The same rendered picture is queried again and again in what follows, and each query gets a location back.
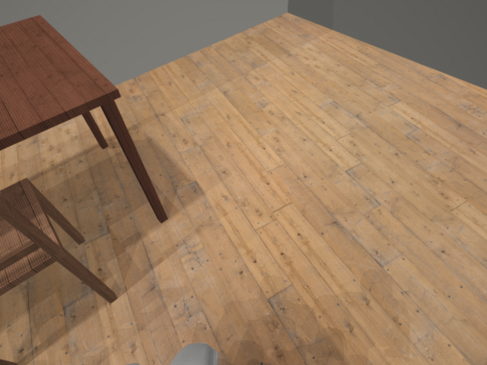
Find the table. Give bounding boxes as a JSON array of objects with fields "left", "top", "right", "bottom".
[{"left": 0, "top": 15, "right": 168, "bottom": 223}]

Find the chair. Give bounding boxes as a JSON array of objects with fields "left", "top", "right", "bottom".
[{"left": 0, "top": 178, "right": 118, "bottom": 365}]

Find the robot left thigh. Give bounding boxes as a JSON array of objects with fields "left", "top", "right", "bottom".
[{"left": 170, "top": 343, "right": 219, "bottom": 365}]

